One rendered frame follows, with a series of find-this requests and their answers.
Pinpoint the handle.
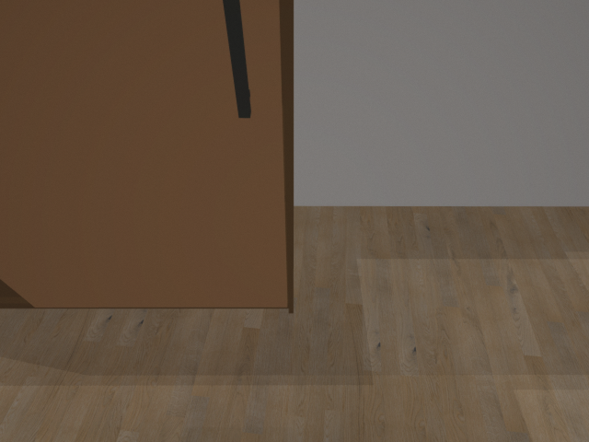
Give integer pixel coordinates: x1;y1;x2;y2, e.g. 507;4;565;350
223;0;251;118

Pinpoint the wardrobe door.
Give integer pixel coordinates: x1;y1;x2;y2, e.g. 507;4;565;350
0;0;287;308
0;279;22;297

